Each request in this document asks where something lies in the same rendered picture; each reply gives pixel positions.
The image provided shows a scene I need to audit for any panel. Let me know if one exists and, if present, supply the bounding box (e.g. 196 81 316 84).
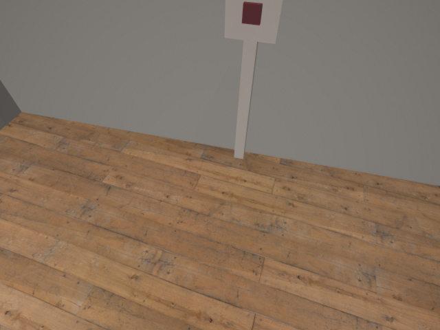
224 0 283 159

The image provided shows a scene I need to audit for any button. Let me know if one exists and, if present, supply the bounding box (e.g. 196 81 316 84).
242 1 263 25

